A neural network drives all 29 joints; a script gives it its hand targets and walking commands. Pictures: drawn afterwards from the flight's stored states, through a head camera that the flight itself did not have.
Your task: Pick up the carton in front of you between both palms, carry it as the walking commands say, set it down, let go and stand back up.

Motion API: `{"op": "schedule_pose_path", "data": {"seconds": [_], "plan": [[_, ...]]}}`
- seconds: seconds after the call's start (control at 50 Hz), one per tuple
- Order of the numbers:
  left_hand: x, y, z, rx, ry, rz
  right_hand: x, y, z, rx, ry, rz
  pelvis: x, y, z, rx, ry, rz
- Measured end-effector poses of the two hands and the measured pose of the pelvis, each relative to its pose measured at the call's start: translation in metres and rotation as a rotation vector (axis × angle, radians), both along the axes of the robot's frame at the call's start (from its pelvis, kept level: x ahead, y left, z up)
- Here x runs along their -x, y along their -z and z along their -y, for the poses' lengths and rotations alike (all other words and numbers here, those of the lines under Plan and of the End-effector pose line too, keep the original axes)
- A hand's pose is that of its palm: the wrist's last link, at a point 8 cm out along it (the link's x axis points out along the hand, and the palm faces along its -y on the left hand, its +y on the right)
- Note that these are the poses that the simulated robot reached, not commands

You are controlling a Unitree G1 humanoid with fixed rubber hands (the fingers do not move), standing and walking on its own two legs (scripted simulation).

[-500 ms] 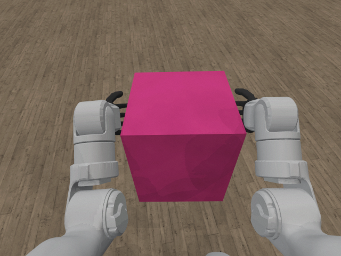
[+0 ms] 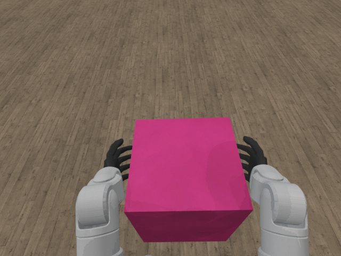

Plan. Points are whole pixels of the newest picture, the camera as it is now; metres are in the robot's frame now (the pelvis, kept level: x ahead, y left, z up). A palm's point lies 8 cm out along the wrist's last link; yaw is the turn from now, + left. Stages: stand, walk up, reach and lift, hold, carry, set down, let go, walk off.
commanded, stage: carry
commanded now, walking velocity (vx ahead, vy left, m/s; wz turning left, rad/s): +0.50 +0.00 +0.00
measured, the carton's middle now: (183, 184) +0.28 +0.01 +0.00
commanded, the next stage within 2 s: none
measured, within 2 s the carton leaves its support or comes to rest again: neither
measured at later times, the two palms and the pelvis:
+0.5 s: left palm (133, 82) +0.58 +0.15 +0.09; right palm (234, 82) +0.55 -0.15 +0.09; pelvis +0.30 +0.02 +0.00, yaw -3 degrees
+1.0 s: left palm (149, 34) +0.88 +0.13 +0.09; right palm (224, 32) +0.88 -0.17 +0.08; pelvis +0.62 -0.02 -0.01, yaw +0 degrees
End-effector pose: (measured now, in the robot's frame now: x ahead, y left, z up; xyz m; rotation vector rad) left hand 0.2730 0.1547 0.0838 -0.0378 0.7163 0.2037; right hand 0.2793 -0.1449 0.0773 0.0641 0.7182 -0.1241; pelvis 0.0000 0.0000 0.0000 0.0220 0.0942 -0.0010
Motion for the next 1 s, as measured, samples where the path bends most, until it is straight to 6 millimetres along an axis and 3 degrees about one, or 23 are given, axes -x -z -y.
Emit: {"op": "schedule_pose_path", "data": {"seconds": [0.1,0.2,0.34,0.42,0.54,0.64,0.74,0.86,1.0], "plan": [[-0.064,-0.013,-0.007,0.007,0.027,0.068,-0.057,-0.017,-0.007,0.019,0.017,0.069,-0.071,0.007,-0.011,0.008,0.003,0.019],[-0.136,0.003,-0.021,0.034,0.055,0.083,-0.122,-0.009,-0.020,0.051,0.039,0.082,-0.144,0.030,-0.029,-0.001,0.036,0.048],[-0.210,0.015,-0.014,0.038,0.106,-0.056,-0.179,0.004,-0.015,0.049,0.094,-0.057,-0.211,0.009,-0.037,0.027,0.060,0.030],[-0.256,0.005,-0.007,0.027,0.121,-0.027,-0.222,-0.005,-0.008,0.044,0.105,-0.028,-0.254,0.002,-0.033,0.035,0.056,0.021],[-0.331,-0.005,0.007,0.016,0.098,0.038,-0.305,-0.013,0.007,0.033,0.082,0.037,-0.332,0.006,-0.013,0.025,0.051,0.024],[-0.400,0.008,0.028,-0.015,0.075,0.048,-0.383,0.007,0.028,0.004,0.057,0.048,-0.407,0.028,0.013,0.033,0.021,0.040],[-0.444,0.023,0.032,-0.017,0.035,-0.070,-0.439,0.023,0.032,0.000,0.017,-0.069,-0.457,0.014,0.027,0.016,-0.006,0.027],[-0.506,0.011,0.029,-0.017,0.009,-0.053,-0.509,0.011,0.029,0.010,-0.017,-0.051,-0.523,-0.001,0.031,-0.002,0.000,0.016],[-0.608,-0.004,0.021,-0.003,0.039,0.045,-0.601,-0.008,0.022,0.022,0.017,0.047,-0.620,0.006,0.016,0.011,0.007,0.022]]}}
